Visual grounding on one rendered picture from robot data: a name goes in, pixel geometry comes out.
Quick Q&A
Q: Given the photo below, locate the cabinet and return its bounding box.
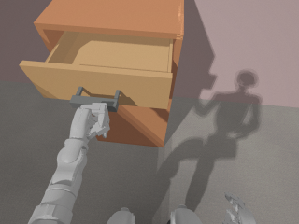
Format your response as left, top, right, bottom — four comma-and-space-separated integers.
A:
34, 0, 184, 147

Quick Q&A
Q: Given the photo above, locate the drawer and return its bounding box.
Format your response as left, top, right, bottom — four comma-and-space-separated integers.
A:
19, 31, 173, 109

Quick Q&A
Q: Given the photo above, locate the robot left shin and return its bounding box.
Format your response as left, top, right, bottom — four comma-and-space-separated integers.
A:
121, 207, 130, 212

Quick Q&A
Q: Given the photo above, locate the left robot thigh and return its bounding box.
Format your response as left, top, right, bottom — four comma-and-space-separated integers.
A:
107, 211, 135, 224

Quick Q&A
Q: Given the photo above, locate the handle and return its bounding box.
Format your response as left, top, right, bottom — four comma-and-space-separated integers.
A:
69, 86, 121, 113

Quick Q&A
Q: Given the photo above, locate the right robot hand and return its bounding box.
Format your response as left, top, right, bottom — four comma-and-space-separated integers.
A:
222, 191, 257, 224

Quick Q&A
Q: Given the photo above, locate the left robot forearm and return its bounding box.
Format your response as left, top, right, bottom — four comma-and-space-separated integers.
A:
28, 138, 89, 224

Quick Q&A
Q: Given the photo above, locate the left robot hand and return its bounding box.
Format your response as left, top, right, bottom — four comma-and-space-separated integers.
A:
69, 103, 110, 144

